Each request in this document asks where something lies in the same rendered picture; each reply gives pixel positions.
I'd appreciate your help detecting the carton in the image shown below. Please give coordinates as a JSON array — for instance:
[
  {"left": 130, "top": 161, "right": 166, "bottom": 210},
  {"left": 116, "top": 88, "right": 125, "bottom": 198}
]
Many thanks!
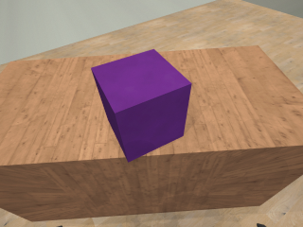
[{"left": 91, "top": 49, "right": 192, "bottom": 163}]

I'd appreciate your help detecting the pedestal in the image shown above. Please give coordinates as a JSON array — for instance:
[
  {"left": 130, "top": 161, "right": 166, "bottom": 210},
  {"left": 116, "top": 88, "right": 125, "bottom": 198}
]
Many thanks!
[{"left": 0, "top": 45, "right": 303, "bottom": 222}]

